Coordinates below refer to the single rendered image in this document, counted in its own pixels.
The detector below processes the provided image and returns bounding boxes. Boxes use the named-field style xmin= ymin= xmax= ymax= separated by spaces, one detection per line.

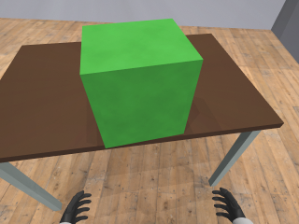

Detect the right robot hand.
xmin=212 ymin=187 xmax=246 ymax=223

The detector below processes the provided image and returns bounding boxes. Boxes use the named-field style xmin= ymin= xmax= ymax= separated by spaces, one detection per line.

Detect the carton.
xmin=79 ymin=19 xmax=204 ymax=148

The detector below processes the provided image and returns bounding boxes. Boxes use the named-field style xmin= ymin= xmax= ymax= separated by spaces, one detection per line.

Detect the table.
xmin=0 ymin=34 xmax=284 ymax=211

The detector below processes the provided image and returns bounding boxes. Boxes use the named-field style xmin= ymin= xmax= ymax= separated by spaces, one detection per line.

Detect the left robot hand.
xmin=59 ymin=190 xmax=92 ymax=224

